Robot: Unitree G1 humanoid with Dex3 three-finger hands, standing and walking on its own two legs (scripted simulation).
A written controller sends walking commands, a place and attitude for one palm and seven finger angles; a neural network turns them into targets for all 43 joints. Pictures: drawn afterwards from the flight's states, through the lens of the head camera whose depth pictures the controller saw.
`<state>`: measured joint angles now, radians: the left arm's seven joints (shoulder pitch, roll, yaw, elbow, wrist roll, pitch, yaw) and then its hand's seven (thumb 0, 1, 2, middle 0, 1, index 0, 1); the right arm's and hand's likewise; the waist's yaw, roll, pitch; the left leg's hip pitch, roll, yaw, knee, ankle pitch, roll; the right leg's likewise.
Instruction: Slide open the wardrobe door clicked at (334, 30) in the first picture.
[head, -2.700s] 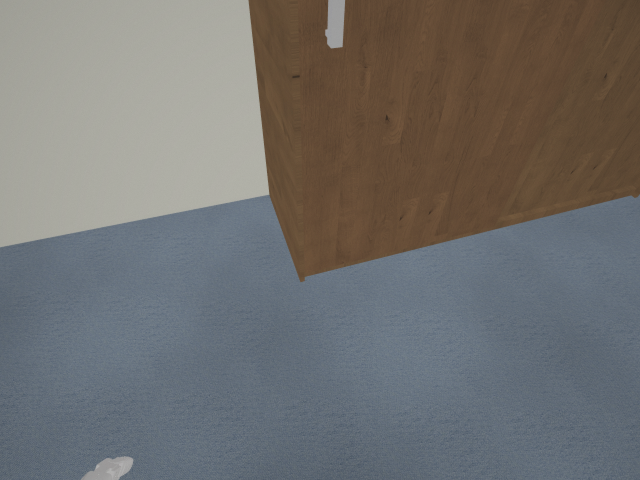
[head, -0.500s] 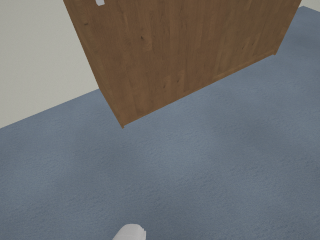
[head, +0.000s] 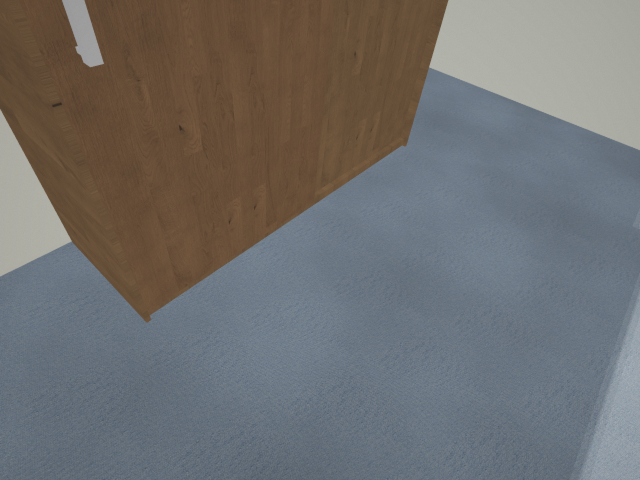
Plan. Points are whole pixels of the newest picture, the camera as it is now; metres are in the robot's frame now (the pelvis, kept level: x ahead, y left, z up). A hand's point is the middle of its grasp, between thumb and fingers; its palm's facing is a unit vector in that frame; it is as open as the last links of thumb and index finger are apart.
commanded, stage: walk to a spot facing it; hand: left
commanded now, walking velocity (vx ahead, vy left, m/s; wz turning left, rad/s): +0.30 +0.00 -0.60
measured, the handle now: (73, 14) +0.79 +0.53 +0.21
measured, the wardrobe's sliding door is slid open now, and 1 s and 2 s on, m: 0.00 0.00 0.00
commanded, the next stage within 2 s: turn to face it in 1.34 s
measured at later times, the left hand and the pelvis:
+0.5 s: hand (284, 374) +0.34 +0.08 -0.20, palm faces -0.34 -0.93 -0.11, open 7.4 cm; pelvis +0.18 -0.04 -0.04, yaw -20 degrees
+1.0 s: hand (268, 312) +0.47 +0.13 -0.20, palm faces -0.41 -0.89 -0.18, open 7.4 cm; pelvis +0.42 -0.06 -0.02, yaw -34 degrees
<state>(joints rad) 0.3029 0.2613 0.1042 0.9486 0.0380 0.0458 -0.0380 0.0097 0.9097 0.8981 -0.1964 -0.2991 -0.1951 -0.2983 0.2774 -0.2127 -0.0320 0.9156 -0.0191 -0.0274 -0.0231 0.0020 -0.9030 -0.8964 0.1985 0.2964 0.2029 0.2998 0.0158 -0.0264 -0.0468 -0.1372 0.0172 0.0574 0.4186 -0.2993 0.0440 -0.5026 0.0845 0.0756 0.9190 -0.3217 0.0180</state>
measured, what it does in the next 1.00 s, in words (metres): walks ahead, turning right: right foot, then left foot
